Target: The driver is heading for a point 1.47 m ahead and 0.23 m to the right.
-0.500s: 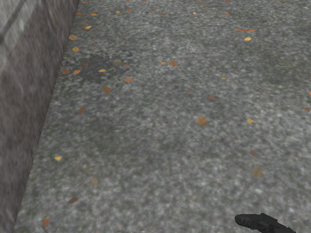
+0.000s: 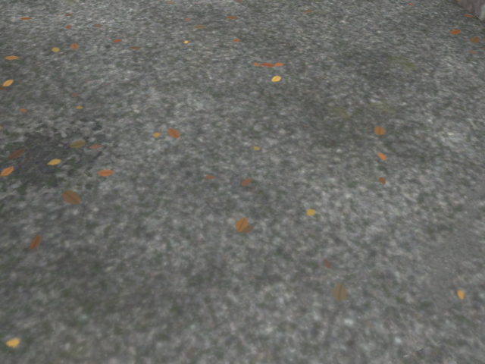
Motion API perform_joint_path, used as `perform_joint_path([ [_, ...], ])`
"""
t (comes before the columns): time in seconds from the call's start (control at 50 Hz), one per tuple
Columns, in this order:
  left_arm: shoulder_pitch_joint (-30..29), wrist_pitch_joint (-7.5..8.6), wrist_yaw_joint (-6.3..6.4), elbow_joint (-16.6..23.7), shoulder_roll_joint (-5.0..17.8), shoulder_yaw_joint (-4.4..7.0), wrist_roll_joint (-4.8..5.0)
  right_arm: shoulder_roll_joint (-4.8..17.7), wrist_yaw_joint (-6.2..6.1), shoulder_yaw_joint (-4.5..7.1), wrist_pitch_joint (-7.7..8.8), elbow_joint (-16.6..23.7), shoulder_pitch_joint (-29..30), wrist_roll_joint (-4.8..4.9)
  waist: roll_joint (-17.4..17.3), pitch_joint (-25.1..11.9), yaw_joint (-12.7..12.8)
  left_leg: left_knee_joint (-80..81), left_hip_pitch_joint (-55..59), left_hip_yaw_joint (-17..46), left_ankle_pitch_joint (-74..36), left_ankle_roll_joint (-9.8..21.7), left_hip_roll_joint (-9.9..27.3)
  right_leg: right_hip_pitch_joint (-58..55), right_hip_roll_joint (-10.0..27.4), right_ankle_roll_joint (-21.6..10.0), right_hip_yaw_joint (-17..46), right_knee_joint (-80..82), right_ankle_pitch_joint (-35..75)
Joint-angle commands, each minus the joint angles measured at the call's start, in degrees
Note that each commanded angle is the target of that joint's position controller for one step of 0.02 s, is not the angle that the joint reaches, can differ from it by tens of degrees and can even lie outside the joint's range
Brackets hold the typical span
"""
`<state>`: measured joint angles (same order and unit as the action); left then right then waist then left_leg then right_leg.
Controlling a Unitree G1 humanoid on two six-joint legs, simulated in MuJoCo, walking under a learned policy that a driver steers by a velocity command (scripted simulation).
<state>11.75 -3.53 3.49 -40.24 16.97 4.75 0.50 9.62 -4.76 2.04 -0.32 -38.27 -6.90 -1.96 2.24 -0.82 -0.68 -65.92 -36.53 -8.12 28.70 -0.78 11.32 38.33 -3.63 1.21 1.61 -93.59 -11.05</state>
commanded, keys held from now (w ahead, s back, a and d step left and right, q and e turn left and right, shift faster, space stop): e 0.50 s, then q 0.50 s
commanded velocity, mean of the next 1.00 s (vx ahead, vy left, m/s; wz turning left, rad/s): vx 0.01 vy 0.00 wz -0.24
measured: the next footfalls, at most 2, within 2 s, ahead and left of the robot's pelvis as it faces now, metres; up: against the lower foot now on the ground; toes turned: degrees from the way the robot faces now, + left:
right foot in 0.34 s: +0.01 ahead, -0.16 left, -0.16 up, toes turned -16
left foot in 0.84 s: +0.10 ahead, +0.09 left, +0.00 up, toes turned -16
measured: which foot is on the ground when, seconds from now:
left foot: down 0.00-0.34, up 0.36-0.82, down 0.84-1.00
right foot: up 0.00-0.32, down 0.34-1.00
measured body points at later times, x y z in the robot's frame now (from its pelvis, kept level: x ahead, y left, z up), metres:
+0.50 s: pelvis +0.00 -0.06 -0.08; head +0.01 -0.11 +0.36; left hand +0.18 +0.16 -0.17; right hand +0.12 -0.36 -0.18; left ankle +0.00 +0.08 -0.49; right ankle -0.03 -0.15 -0.81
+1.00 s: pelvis +0.01 -0.04 -0.07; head +0.03 -0.04 +0.38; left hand +0.15 +0.21 -0.18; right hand +0.20 -0.29 -0.12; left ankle +0.07 +0.10 -0.65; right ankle -0.03 -0.15 -0.81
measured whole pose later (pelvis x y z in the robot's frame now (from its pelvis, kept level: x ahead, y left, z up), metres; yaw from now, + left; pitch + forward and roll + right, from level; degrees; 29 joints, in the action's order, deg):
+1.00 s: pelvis +0.01 -0.04 -0.07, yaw -12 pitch +3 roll +2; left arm 17.2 -3.3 0.8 -39.4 15.2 4.0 -1.3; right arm 8.6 -3.6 0.4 -2.2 -31.7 -3.0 0.2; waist 2.7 -2.4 2.3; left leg -84.5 -46.4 3.8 41.7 -2.2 -2.4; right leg 14.2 3.4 -2.1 -2.9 -23.7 -12.1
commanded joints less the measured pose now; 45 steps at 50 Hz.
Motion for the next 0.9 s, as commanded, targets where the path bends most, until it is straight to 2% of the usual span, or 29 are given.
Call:
perform_joint_path([
  [0.02, 2.65, -0.94, -0.14, 5.06, -1.03, -0.59, -0.03, 0.17, -1.3, -0.44, 1.39, 2.8, 1.12, 0.69, -9.69, 2.82, 1.74, 24.7, 3.84, 15.08, -8.11, 8.8, 11.06, 4.06, 1.98, -0.89, 1.99, -4.91, 1.82],
  [0.12, -4.0, -2.08, -1.06, 11.28, 0.38, -0.57, 0.32, 5.56, -3.83, 1.04, 1.51, 6.03, -1.41, 1.02, -8.57, -0.15, -0.15, 23.22, 11.77, 14.71, -13.45, 8.79, 14.48, 7.22, 4.39, 0.99, 2.1, -4.17, 2.57],
  [0.2, -6.9, -1.84, -2.42, 13.16, -0.68, -1.32, 1.69, 9.05, -3.52, 2.35, 0.64, 9.12, 1.69, 0.86, -9.52, -2.64, 0.28, 18.3, 9.14, 8.19, -12.36, 6.28, 13.9, -1.71, 8.49, 0.78, -0.88, 19.82, 5.02],
  [0.24, -8.58, -1.23, -3.45, 12.66, 0.47, -0.86, 2.62, 10.45, -2.93, 3.23, -0.21, 9.06, 1.38, 1.69, -10.07, -5.19, -1.11, 16.21, 8.8, 5.07, -12.49, 4.94, 13.63, -10.96, 8.95, -0.9, -5.16, 35.83, 6.34],
  [0.26, -9.57, -1.0, -3.92, 13.39, -0.27, -0.95, 2.86, 11.31, -2.96, 3.89, -1.27, 6.85, -1.83, 3.02, -12.38, -5.34, -1.72, 17.21, 11.1, 5.37, -11.11, 5.26, 14.22, -12.57, 8.43, -1.44, -8.07, 44.29, -1.75],
  [0.28, -7.92, -0.55, -4.31, 12.31, 0.41, -0.23, 2.74, 11.2, -2.58, 4.0, -2.19, 6.39, -2.33, 3.2, -10.59, -5.35, -1.18, 14.63, 11.92, 3.66, -10.1, 4.42, 13.47, -15.1, 7.76, -2.37, -9.39, 50.84, 0.43],
  [0.3, -4.17, -0.37, -5.09, 9.24, 1.98, 0.93, 2.6, 10.26, -1.83, 3.81, -1.9, 6.74, 1.17, 2.66, -8.69, -4.95, 0.36, 9.87, 8.99, 3.46, -13.5, 3.28, 14.2, -22.82, 9.3, -4.06, -8.88, 60.62, 17.43],
  [0.34, 3.84, 0.36, -5.72, 3.61, 1.22, 1.7, 0.47, 4.09, -1.01, 2.25, -2.3, 2.43, 0.65, 4.28, 0.92, -0.93, 2.49, -8.69, 7.26, -3.55, -10.45, 0.94, 6.78, -28.07, 6.3, -4.85, -8.2, 79.27, 26.39],
  [0.36, 7.81, 2.13, -6.61, 2.96, 5.06, 2.26, -0.96, 1.39, -1.29, 2.17, -2.43, 2.94, 0.35, 3.08, 9.84, 1.85, 1.95, -31.48, -8.88, -3.01, 16.84, -1.15, 2.24, -34.86, 12.09, -6.08, 5.22, 72.46, 54.59],
  [0.38, 9.52, 3.43, -7.65, 3.81, 13.94, 3.68, -2.67, 0.95, -0.73, 1.93, -1.6, 4.4, -1.13, 2.56, 17.4, -1.72, 0.61, -52.45, -24.51, -0.91, 21.41, -5.53, -1.64, -41.58, 20.17, -8.16, 12.32, 57.42, 95.31],
  [0.4, 8.64, 3.45, -8.3, 5.56, 16.43, 4.49, -2.07, 3.24, -0.69, 2.39, -0.24, 4.34, -1.9, 3.32, 15.03, -9.78, 2.34, -61.51, -27.89, 3.56, 18.0, -7.43, -2.97, -44.65, 23.81, -13.58, 17.72, 57.94, 93.15],
  [0.42, 5.14, 1.36, -7.35, 6.95, 16.32, 4.32, -2.6, 2.12, -1.1, 1.3, 0.5, 7.25, 6.27, 2.48, 11.31, -10.47, 3.79, -65.26, -30.5, 7.04, 10.64, -7.28, -5.08, -41.6, 24.03, -19.58, 20.72, 62.64, 67.36],
  [0.44, 2.1, 0.13, -5.92, 7.41, 14.34, 3.58, -2.13, 0.6, -1.71, 0.35, 1.05, 9.28, 11.01, 1.78, 10.31, -9.21, 4.09, -62.63, -31.91, 8.95, 7.67, -7.16, -4.95, -38.43, 23.83, -20.91, 24.65, 66.42, 50.14],
  [0.46, 0.79, -0.73, -4.74, 7.51, 10.82, 2.05, -1.54, -0.64, -2.32, -0.35, 1.04, 10.75, 13.78, 1.31, 8.49, -5.9, 3.56, -60.26, -32.64, 9.63, 6.97, -6.94, -6.21, -36.07, 23.4, -20.93, 27.43, 69.5, 40.19],
  [0.48, 1.28, -0.67, -3.57, 7.49, 6.52, 0.41, -2.34, -0.63, -2.07, -0.23, 1.35, 10.74, 13.32, 1.12, 5.8, -5.89, 3.69, -64.64, -32.35, 10.65, 3.8, -6.26, -8.18, -35.82, 22.93, -20.27, 28.05, 69.69, 35.76],
  [0.5, 0.97, -0.12, -2.61, 7.84, 7.02, 0.16, -2.33, -0.66, -1.95, -0.57, 1.21, 11.56, 11.28, 0.67, 3.84, -7.37, 2.36, -65.66, -33.58, 11.05, 2.63, -5.96, -9.04, -37.79, 23.24, -20.07, 29.61, 70.15, 31.28],
  [0.52, -0.73, 0.42, -2.58, 8.01, 4.97, -0.68, -1.2, 2.13, -1.54, -0.09, 0.78, 10.43, 5.78, 0.97, 0.28, -8.44, 0.53, -61.57, -31.37, 10.86, -5.65, -5.43, -8.88, -36.84, 20.45, -17.54, 25.12, 68.82, 21.54],
  [0.56, -1.29, 0.93, -2.44, 7.8, 2.84, -2.36, -0.16, 1.83, -1.83, -0.03, 0.24, 9.64, 2.96, 1.91, 1.01, -8.43, -0.03, -61.39, -29.09, 12.05, -8.76, -5.14, -9.79, -34.36, 19.2, -16.41, 23.22, 70.19, 11.02],
  [0.58, 0.15, 0.88, -2.6, 6.96, 1.72, -2.87, -0.48, 1.44, -1.93, -0.01, 0.04, 9.17, 2.18, 2.28, 2.28, -7.53, 0.41, -61.75, -28.1, 13.07, -8.15, -4.82, -10.53, -32.77, 18.77, -16.11, 21.69, 70.59, 8.85],
  [0.62, 5.14, 1.35, -2.61, 4.49, -1.01, -3.82, -1.03, -0.25, -1.72, -0.5, -0.28, 8.37, 1.61, 3.02, 2.41, -4.86, 2.06, -60.61, -26.89, 15.61, -6.67, -4.55, -12.52, -30.47, 17.97, -16.72, 19.21, 71.5, 7.2],
  [0.64, 7.6, 1.4, -2.03, 3.67, -2.59, -4.57, -2.04, -2.79, -1.86, -1.28, -0.34, 8.98, 5.21, 3.24, 4.15, -3.36, 3.8, -61.45, -28.33, 18.16, -0.42, -4.75, -13.48, -30.77, 19.07, -17.65, 18.49, 73.11, 8.13],
  [0.7, 10.29, 0.99, -0.99, 2.7, -2.5, -4.59, -2.05, -4.15, -1.16, -1.88, -0.55, 8.23, 5.68, 3.24, 1.15, -1.94, 4.52, -54.85, -28.06, 19.71, 0.32, -5.07, -12.99, -32.02, 18.29, -16.54, 16.51, 73.68, 4.73],
  [0.76, 4.3, -0.2, 0.42, 4.25, -0.41, -4.11, -1.06, -6.93, -0.27, -3.82, -0.97, 10.77, 10.38, 2.44, 4.6, -0.16, 1.54, -26.14, -19.97, 13.19, 12.01, -4.88, -8.07, -27.59, 15.9, -12.5, 13.21, 78.63, -4.15],
  [0.78, 3.4, -0.35, 0.58, 5.12, 1.9, -2.89, -1.42, -6.25, 0.16, -3.59, -0.72, 11.03, 13.13, 2.7, 5.79, -1.13, 2.56, -20.47, -15.15, 10.46, 17.26, -4.22, -8.1, -26.47, 16.78, -13.21, 12.05, 79.99, -0.66],
  [0.82, 7.44, -0.32, -0.02, 3.88, 5.51, -0.42, -0.13, -4.44, 0.69, -3.36, -0.46, 10.35, 12.56, 2.11, 5.99, -2.15, 4.01, -14.39, -8.57, 5.97, 18.12, -2.63, -7.89, -26.58, 19.15, -15.23, 11.34, 80.65, 13.09],
  [0.84, 12.98, 0.77, -1.07, 1.22, 5.34, 0.24, 0.21, -1.62, 1.22, -2.7, 0.13, 9.0, 8.28, 1.57, 7.62, -4.53, 4.13, -15.47, -5.39, 8.52, 6.69, -0.17, -8.48, -28.8, 19.07, -15.48, 8.98, 79.41, 32.69],
  [0.86, 12.99, 1.52, -1.53, 1.07, 4.89, 0.42, 0.11, 1.33, 1.76, -1.71, 0.63, 8.68, 5.96, 2.03, 8.89, -5.14, 3.39, -12.96, -5.78, 13.0, -2.52, 1.93, -8.45, -32.17, 17.7, -14.39, 6.82, 75.46, 42.69],
  [0.88, 12.39, 1.8, -1.85, 2.2, 4.36, 0.63, -0.29, 3.29, 2.0, -1.15, 0.72, 8.93, 5.66, 1.86, 2.06, -8.41, 4.14, -12.43, -5.58, 17.92, -14.99, 3.96, -8.24, -33.78, 15.34, -11.76, 2.26, 70.84, 48.75],
  [0.9, 10.3, 1.59, -2.21, 3.22, 2.9, 0.4, -0.91, 2.51, 1.69, -1.14, 0.34, 8.97, 5.04, 2.57, -3.14, -11.19, 4.04, -9.77, -3.72, 20.05, -16.83, 5.66, -9.34, -33.2, 13.65, -9.37, -0.85, 67.89, 47.59],
])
